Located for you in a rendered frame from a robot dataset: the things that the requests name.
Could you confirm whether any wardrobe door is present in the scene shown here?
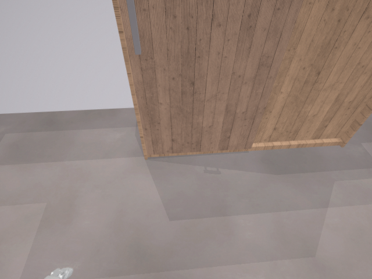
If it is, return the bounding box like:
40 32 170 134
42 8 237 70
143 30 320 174
118 0 303 155
253 0 372 143

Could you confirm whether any robot left hand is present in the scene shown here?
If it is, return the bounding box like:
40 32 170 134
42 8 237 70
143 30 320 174
44 267 73 279

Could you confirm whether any handle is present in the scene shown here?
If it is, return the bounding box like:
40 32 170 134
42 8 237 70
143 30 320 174
126 0 141 55

